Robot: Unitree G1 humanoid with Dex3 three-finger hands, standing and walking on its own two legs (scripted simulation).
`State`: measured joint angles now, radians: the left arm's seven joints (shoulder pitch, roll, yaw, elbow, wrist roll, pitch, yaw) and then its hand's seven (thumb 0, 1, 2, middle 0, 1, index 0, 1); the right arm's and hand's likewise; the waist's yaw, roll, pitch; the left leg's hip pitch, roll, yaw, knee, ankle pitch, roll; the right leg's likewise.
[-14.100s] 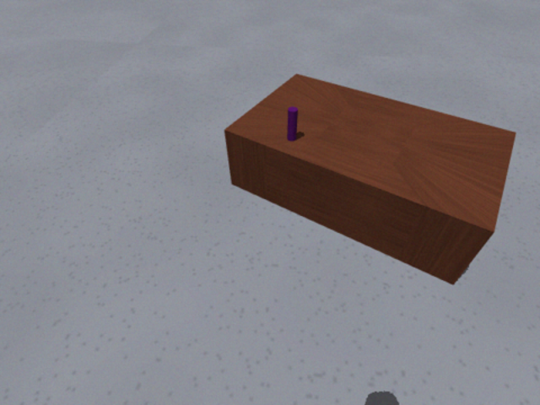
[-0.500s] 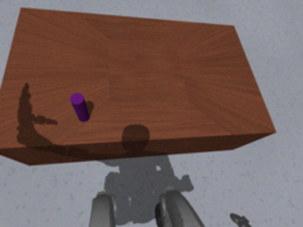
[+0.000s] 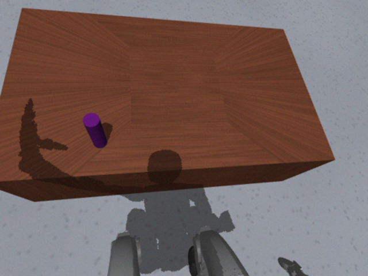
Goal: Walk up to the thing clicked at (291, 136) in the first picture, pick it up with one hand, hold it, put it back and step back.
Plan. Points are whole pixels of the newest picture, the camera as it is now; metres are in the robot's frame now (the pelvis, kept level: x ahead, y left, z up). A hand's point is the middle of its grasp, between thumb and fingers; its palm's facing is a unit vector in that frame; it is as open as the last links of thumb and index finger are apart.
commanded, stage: go down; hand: left
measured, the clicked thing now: (96, 132) +0.53 +0.19 -0.21
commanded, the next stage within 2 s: approach in 0.78 s
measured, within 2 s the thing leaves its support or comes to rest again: neither
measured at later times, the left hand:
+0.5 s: hand out of the picture +0.45 +0.39 +0.08, palm faces +0.16 -0.99 +0.00, open 17.3 cm
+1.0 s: hand out of the picture +0.46 +0.39 +0.09, palm faces +0.16 -0.99 +0.01, open 17.6 cm
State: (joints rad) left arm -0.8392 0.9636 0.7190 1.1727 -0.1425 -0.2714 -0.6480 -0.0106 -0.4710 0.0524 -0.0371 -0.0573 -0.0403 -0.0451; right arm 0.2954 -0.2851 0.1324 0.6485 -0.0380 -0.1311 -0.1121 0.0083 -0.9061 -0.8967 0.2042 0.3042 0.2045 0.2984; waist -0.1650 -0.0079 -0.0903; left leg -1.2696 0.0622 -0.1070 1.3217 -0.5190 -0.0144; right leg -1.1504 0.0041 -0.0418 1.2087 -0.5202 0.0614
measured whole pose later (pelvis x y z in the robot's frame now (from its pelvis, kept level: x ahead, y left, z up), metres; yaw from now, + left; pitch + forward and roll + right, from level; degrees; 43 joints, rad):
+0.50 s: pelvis +0.00 +0.00 +0.00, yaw +0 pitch +26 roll -7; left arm -0.82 0.94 0.72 1.16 -0.14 -0.29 -0.65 -0.01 -0.49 0.05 -0.04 -0.06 -0.04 -0.05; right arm 0.29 -0.29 0.13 0.65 -0.04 -0.13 -0.11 0.01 -0.91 -0.90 0.20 0.30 0.20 0.30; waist -0.16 -0.01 -0.09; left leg -1.28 0.06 -0.11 1.33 -0.52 -0.01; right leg -1.15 0.00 -0.04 1.21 -0.52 0.06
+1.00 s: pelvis +0.00 +0.00 +0.00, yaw +0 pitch +27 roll -7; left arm -0.85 0.95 0.71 1.17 -0.14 -0.27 -0.63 -0.01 -0.56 0.03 -0.04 -0.07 -0.05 -0.05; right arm 0.31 -0.28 0.13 0.65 -0.04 -0.12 -0.10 0.01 -0.90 -0.89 0.20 0.30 0.20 0.30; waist -0.17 -0.01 -0.10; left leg -1.28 0.06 -0.11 1.33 -0.52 -0.01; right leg -1.16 0.00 -0.04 1.22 -0.52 0.06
